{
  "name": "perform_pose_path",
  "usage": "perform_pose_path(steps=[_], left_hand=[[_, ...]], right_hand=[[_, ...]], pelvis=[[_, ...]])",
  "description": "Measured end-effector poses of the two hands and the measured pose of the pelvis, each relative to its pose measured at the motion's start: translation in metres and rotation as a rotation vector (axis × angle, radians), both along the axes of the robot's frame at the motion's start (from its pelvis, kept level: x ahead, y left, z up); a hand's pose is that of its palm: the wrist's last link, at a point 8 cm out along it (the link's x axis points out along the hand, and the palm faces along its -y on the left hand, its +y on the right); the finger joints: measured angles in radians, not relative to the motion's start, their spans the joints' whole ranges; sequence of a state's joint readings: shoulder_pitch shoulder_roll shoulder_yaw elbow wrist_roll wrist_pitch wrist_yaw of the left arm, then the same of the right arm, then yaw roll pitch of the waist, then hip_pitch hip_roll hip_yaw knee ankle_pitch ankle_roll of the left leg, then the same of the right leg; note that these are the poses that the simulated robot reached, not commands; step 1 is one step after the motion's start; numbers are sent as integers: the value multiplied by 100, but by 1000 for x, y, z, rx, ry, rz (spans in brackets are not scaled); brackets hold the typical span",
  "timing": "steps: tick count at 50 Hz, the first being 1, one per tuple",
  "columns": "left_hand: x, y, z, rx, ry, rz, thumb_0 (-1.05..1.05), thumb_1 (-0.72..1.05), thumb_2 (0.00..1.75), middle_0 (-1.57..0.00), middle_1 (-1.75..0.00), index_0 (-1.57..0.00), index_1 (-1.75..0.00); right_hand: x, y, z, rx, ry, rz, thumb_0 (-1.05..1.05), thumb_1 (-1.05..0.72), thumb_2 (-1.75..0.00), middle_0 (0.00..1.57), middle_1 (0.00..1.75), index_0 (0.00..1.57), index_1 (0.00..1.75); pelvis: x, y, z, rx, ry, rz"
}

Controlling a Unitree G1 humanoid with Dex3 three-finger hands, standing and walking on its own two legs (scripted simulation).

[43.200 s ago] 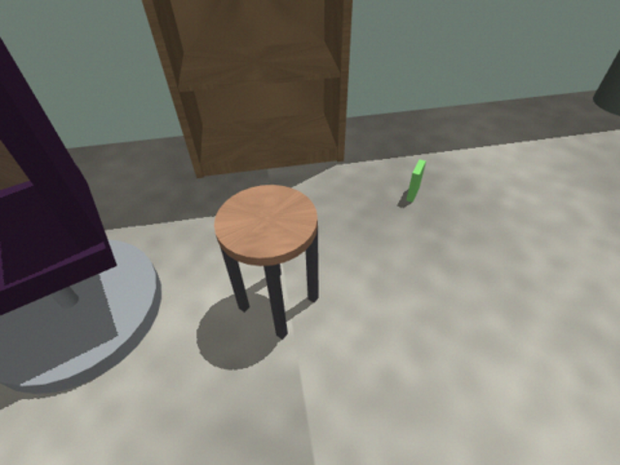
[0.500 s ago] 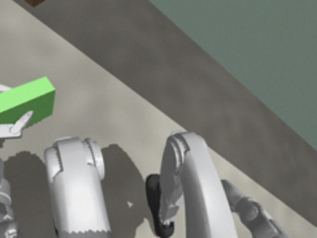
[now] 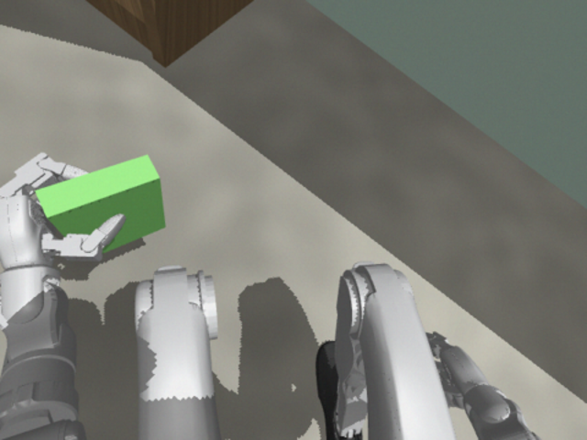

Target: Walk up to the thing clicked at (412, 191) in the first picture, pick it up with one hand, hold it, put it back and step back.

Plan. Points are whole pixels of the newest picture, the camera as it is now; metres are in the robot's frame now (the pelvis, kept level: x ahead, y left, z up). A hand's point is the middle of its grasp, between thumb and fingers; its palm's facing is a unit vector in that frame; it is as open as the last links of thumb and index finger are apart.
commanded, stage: settle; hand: left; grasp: from the side
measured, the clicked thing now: (114, 212) +0.40 +0.26 -0.08
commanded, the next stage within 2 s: lift in 0.84 s
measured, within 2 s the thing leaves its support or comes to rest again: neither
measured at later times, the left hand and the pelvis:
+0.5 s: hand (68, 197) +0.38 +0.28 +0.01, palm faces +0.26 -0.96 -0.02, open 8.1 cm; pelvis +0.01 +0.00 +0.03, yaw +3 degrees
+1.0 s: hand (61, 186) +0.38 +0.28 +0.03, palm faces +0.27 -0.96 -0.03, open 8.2 cm; pelvis +0.00 -0.01 +0.05, yaw +4 degrees
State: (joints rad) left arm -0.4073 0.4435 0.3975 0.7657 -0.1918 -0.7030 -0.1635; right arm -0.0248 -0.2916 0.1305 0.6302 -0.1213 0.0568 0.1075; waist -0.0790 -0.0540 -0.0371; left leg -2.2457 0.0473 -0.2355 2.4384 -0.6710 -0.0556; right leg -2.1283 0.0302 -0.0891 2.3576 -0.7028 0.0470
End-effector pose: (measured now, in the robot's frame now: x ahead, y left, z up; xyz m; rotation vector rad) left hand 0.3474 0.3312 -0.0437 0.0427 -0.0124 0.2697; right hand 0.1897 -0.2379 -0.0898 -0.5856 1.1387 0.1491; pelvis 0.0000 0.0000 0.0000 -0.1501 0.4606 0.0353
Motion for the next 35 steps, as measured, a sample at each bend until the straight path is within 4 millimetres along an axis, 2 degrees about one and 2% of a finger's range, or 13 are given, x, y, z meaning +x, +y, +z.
perform_pose_path(steps=[9, 16, 27, 35], left_hand=[[3, -6, 23, -3, 8, -6, 1, -23, 102, -92, -115, -91, -114], [6, -7, 38, -5, 9, -9, 1, -25, 102, -93, -115, -92, -114], [-3, -2, 54, -23, 24, 6, 0, -25, 102, -94, -116, -92, -115], [-4, -2, 67, -8, 18, 1, 0, -28, 103, -94, -118, -93, -117]], right_hand=[[-1, -11, -3, 25, 13, -64, 0, -90, -89, 20, 29, 20, 30], [-2, -15, 2, 29, 5, -99, 0, -91, -89, 20, 29, 20, 30], [0, -13, 19, 32, -26, -121, 0, -91, -89, 20, 29, 20, 30], [2, -9, 23, 49, -40, -119, 0, -91, -89, 20, 29, 20, 30]], pelvis=[[5, -6, 11, 31, 44, 11], [5, -7, 21, 42, 60, 16], [5, -5, 36, 47, 73, 27], [3, -5, 43, 56, 74, 35]])
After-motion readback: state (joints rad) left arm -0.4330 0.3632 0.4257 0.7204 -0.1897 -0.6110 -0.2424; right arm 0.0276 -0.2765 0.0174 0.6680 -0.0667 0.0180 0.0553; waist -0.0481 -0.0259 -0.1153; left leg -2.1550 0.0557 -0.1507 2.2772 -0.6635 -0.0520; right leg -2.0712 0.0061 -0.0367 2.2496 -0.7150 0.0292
